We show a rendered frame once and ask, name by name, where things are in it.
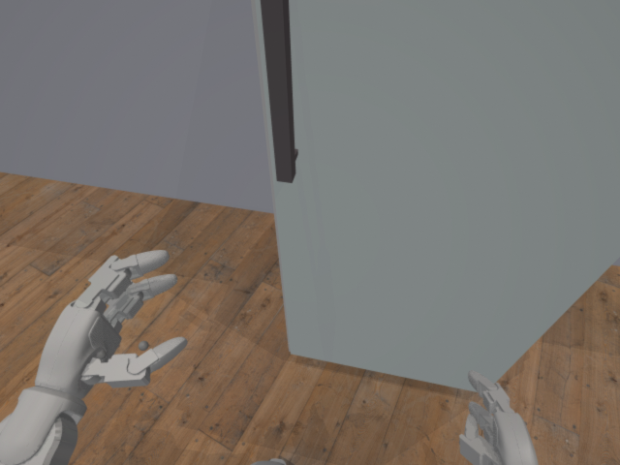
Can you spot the robot right hand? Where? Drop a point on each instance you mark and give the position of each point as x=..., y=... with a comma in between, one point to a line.
x=505, y=433

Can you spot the robot left hand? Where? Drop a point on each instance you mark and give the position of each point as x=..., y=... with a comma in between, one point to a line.
x=68, y=362

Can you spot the robot left forearm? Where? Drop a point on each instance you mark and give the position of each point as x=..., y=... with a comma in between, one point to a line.
x=42, y=430

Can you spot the fridge door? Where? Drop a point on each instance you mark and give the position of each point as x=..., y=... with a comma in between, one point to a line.
x=457, y=183

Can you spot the handle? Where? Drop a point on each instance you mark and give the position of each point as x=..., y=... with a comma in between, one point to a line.
x=277, y=46

